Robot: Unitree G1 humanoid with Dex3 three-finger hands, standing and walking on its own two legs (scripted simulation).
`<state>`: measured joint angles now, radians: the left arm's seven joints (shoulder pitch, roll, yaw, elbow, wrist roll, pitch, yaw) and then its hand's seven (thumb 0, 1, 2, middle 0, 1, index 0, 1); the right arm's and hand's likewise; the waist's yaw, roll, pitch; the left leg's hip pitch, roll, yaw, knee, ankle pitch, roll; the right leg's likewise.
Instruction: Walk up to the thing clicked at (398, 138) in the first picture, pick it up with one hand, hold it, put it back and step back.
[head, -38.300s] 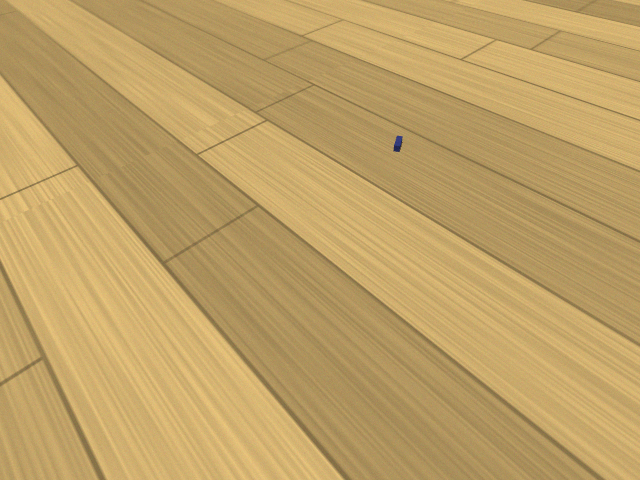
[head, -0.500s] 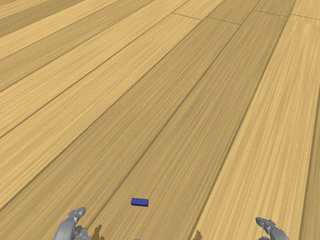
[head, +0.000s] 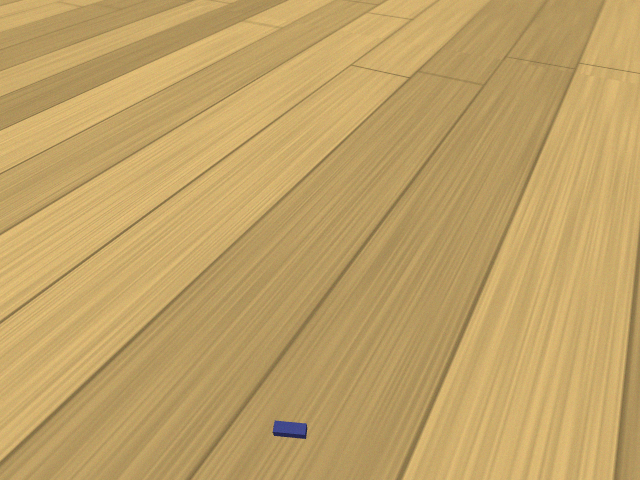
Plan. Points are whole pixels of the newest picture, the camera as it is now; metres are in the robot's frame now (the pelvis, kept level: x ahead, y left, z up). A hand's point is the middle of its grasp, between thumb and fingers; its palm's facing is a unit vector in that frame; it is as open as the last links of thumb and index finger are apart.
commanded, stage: stand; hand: left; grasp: from above
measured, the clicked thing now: (290, 429) +0.43 +0.16 -0.76
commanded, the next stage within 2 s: step back in 1.82 s
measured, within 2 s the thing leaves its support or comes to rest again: neither
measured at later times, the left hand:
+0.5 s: hand out of the picture +0.04 +0.23 -0.16, palm faces +0.02 -0.94 -0.34, open 7.4 cm
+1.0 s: hand out of the picture +0.08 +0.23 -0.15, palm faces +0.01 -0.94 -0.33, open 7.4 cm
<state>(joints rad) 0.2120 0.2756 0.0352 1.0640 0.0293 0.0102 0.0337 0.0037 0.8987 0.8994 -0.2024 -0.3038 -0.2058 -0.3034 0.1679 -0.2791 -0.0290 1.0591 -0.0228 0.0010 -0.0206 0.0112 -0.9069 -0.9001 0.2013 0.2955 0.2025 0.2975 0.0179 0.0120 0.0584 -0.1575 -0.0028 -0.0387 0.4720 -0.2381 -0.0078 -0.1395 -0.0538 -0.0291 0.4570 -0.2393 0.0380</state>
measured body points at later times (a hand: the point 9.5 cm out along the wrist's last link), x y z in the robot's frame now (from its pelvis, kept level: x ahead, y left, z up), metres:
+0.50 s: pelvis -0.01 -0.01 +0.01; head -0.01 -0.01 +0.45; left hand +0.04 +0.28 -0.13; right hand +0.04 -0.30 -0.14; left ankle +0.02 +0.13 -0.74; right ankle +0.01 -0.14 -0.74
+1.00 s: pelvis +0.01 -0.01 +0.01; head +0.01 -0.02 +0.46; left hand +0.08 +0.28 -0.13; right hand +0.08 -0.30 -0.13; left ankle +0.02 +0.13 -0.74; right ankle +0.01 -0.14 -0.74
